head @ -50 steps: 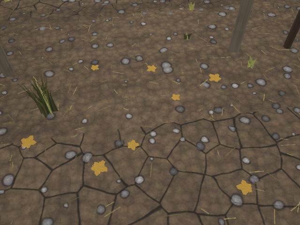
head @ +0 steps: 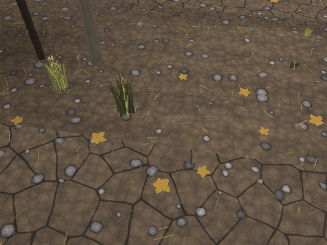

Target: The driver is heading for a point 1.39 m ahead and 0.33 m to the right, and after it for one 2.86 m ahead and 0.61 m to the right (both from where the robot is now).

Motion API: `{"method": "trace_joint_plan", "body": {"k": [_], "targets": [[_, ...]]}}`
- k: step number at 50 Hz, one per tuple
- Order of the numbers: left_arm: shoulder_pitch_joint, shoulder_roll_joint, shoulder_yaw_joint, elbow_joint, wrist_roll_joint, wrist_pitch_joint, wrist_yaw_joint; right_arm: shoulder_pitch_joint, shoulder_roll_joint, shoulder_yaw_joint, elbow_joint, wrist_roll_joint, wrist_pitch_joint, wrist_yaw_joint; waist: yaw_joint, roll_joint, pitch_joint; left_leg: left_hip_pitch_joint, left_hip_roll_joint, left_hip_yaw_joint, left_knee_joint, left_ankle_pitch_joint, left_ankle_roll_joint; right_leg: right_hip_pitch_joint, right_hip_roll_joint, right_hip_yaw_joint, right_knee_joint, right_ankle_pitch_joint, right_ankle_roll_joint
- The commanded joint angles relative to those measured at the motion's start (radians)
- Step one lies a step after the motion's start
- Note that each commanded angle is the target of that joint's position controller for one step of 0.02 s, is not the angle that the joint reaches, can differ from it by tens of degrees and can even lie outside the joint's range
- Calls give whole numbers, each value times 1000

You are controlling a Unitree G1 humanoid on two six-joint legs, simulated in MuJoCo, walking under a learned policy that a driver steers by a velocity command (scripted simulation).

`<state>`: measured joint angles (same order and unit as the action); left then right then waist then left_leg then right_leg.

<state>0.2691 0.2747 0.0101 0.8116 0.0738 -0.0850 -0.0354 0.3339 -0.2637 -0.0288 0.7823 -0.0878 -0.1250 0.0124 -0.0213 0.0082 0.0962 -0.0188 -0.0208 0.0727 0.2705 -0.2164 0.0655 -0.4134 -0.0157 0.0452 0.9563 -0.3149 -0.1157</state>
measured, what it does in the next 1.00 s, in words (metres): goes down, turning right: right foot, then left foot 0.17 m lower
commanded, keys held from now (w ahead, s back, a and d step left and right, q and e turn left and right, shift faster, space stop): w+e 0.74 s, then w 0.26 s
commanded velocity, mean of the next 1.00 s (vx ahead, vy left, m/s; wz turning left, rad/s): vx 0.47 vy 0.00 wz -0.44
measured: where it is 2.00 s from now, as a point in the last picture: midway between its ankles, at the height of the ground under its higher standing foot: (222, 144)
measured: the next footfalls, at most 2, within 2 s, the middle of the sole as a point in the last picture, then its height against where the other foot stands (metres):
right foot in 0.32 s outside the picture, level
left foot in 0.68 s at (150, 244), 0.17 m lower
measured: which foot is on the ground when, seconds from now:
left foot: down 0.00-0.34, up 0.36-0.66, down 0.68-1.00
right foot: up 0.00-0.30, down 0.32-0.70, up 0.72-1.00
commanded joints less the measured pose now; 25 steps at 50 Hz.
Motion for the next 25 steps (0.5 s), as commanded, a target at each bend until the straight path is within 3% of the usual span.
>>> {"method": "trace_joint_plan", "body": {"k": [1,3,5,6,7,8,10,12,14,15,16,17,18,19,20,21,22,23,24,25], "targets": [[-79,58,17,-68,-16,-20,-27,16,-83,0,-46,-6,-1,-14,3,65,44,61,274,-146,-210,76,128,-253,-50,25,11,179,6],[-149,49,19,-90,-20,-16,-53,46,-104,4,-36,-7,-4,-11,-8,53,32,8,242,-49,-212,197,134,-217,-43,-3,-110,319,44],[-195,10,7,-112,-5,-7,-70,108,-116,10,2,-18,-1,6,-19,70,16,-62,227,20,-175,358,141,-149,-34,-46,-136,373,71],[-186,23,10,-115,-3,-6,-71,128,-118,12,16,-21,0,16,-12,68,19,-65,240,23,-164,423,149,-144,-28,-52,-144,365,73],[-101,13,7,-101,5,-11,-77,131,-131,12,12,-55,6,18,16,64,-7,-79,266,14,-106,472,163,-107,-31,-21,9,431,75],[-64,41,16,-93,4,-17,-76,100,-132,11,13,-54,8,21,37,34,2,-30,287,8,-76,489,169,-182,-41,9,6,403,71],[-103,67,29,-109,5,-21,-64,132,-125,17,35,-43,9,16,23,46,11,89,297,7,-26,550,159,-274,-38,-2,-2,317,61],[-101,76,32,-126,1,-20,-57,132,-134,17,38,-43,10,9,37,58,1,99,286,50,53,749,123,-211,-3,-65,-15,204,39],[54,119,56,-94,-7,-22,-55,56,-219,-3,8,-48,11,7,105,87,-27,-36,270,118,207,1043,74,51,71,-148,45,95,30],[206,139,75,-49,-9,-31,-47,13,-275,-18,-4,-55,7,10,170,60,-47,-161,258,133,393,1061,51,244,111,-161,50,79,38],[420,161,96,28,-14,-49,-33,-91,-322,-35,-32,-54,1,24,283,9,-58,-383,215,138,687,991,19,503,159,-175,-28,147,16],[424,184,110,52,3,-58,-10,-77,-249,-16,3,-39,-3,54,294,-139,-61,-575,88,89,1136,253,-23,625,126,-32,-354,195,-100],[446,202,87,57,5,-52,4,48,-53,38,4,-44,-7,98,178,-152,-295,-782,-21,-28,1416,-457,-104,899,-106,381,-265,788,-356],[534,226,96,110,18,-68,-3,-87,-31,48,-70,0,-15,99,241,-21,-209,-916,-19,-221,1413,-443,-147,849,-205,522,-364,884,-385],[382,151,77,78,-18,-99,-20,-223,-89,37,-160,54,-18,81,228,-45,-38,-1040,33,-296,1296,-421,-179,628,-274,645,-413,489,-359],[246,80,49,56,-12,-99,-29,-234,-116,30,-161,40,-2,55,150,-3,15,-1010,60,-281,1228,-382,-143,419,-261,657,-431,313,-346],[95,29,21,27,2,-85,-36,-175,-115,33,-149,10,19,37,62,14,41,-898,82,-268,1118,-372,-117,156,-232,595,-439,238,-327],[1,-2,-7,-6,16,-60,-36,-118,-77,46,-109,-14,46,28,-1,30,51,-728,107,-246,964,-345,-115,-74,-186,514,-484,61,-290],[-33,14,-7,-17,12,-53,-32,-74,-25,67,-116,-27,62,25,-30,-33,35,-542,98,-178,877,-264,-116,-268,-87,418,-490,-140,-246],[-56,53,-1,-33,9,-56,-16,-14,-3,84,-106,-40,65,40,-49,-31,-4,-311,101,-108,897,50,-97,-449,7,271,-408,-205,-175]]}}
Keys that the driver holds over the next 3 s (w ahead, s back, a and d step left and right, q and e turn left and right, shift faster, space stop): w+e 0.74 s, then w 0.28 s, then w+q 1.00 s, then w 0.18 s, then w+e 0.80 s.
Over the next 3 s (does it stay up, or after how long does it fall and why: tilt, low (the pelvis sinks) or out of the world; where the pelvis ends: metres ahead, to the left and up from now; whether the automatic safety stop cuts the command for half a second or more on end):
stays up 1.54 -0.32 -0.19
